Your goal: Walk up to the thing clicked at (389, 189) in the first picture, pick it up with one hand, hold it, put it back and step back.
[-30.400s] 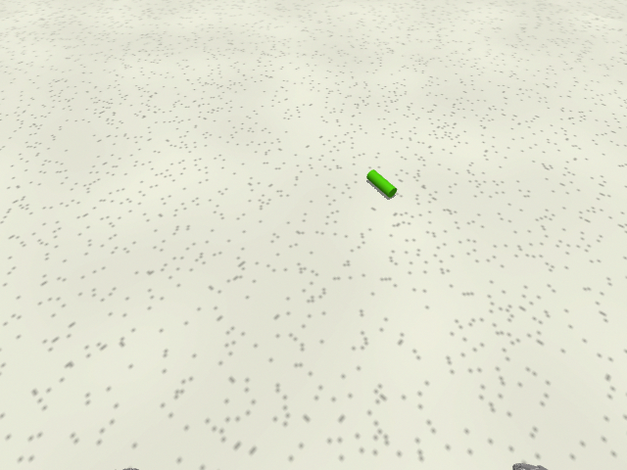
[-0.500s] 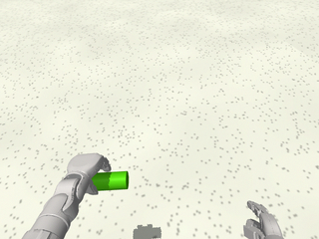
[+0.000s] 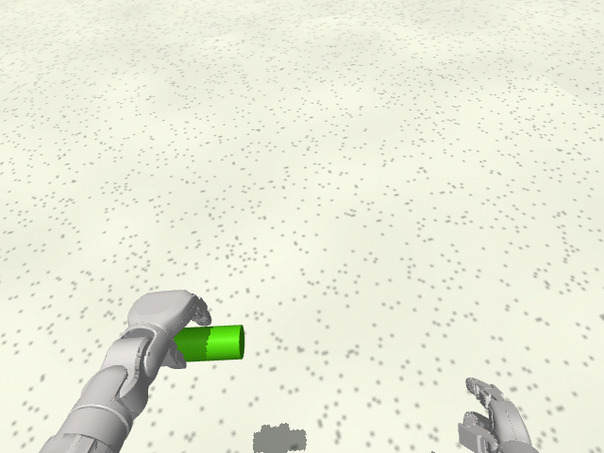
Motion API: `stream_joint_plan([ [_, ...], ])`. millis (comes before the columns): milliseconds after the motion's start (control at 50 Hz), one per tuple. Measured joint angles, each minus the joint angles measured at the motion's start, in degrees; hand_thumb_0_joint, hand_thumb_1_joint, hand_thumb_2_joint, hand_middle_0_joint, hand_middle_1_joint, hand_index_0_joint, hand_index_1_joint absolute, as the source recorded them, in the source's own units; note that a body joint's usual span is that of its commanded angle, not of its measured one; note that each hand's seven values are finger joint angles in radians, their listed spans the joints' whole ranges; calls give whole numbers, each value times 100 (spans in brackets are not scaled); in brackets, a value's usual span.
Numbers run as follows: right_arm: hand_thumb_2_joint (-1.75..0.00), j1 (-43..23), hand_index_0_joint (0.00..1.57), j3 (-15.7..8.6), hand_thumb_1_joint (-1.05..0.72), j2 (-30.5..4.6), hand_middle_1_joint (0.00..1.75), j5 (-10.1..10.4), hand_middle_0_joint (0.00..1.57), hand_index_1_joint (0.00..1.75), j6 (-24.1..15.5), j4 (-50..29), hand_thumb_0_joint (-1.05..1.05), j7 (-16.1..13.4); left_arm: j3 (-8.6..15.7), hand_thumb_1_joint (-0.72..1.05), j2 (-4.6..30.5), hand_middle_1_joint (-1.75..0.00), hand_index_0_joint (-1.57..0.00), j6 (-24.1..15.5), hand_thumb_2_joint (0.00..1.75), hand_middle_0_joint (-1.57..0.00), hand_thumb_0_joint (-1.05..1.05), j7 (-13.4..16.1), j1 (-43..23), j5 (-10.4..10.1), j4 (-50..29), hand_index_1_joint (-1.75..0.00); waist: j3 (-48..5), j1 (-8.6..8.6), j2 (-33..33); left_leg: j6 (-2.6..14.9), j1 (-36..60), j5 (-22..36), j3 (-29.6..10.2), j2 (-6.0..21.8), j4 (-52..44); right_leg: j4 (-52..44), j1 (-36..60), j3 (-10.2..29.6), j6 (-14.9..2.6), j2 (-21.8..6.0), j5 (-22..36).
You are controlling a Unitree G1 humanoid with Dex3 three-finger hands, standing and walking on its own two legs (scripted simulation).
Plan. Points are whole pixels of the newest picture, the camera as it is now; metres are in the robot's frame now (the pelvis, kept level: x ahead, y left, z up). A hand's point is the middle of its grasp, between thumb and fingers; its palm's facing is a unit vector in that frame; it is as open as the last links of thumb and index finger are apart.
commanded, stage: hold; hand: left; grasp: from above
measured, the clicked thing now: (195, 344) +0.28 +0.20 -0.09
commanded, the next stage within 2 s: crouch in 0.36 s
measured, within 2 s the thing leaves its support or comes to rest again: neither
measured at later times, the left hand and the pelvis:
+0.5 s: hand (180, 337) +0.28 +0.21 -0.05, palm faces -0.47 -0.06 -0.88, open 7.9 cm; pelvis +0.01 +0.00 +0.00, yaw +0 degrees
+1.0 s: hand (204, 360) +0.29 +0.21 -0.19, palm faces -0.43 +0.03 -0.90, open 5.1 cm; pelvis -0.02 +0.00 -0.07, yaw +1 degrees
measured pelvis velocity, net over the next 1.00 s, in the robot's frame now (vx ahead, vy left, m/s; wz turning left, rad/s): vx -0.02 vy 0.00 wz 0.02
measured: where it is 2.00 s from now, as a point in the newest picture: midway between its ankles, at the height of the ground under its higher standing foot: outside the picture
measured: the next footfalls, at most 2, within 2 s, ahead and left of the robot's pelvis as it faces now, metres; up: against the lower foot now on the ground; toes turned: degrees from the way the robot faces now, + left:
none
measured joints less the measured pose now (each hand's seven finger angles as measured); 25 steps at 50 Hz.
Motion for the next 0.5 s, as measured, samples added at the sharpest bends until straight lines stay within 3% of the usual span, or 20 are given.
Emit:
stream_joint_plan([
  [240, -90, 37, 20, -48, -90, -13, 30, -12, 20, 30, 30, 77, 1, 13, -12, 27, -21, -2, -99, 43, 28, -102, -1, 165, -93, 36, 128, -9, -14, 6, 13, -11, 52, -1, 1, 7, -64, -62, 50, -2, -9, 5, 0],
  [500, -90, 27, 20, -57, -90, -32, 30, -22, 20, 30, 90, 38, 1, 12, -67, 27, -100, -3, -99, 7, 29, -101, -1, 97, -36, 55, 103, -10, 2, -22, -6, -15, 120, 14, -15, 7, -143, -114, 112, -21, -17, 3, -5],
])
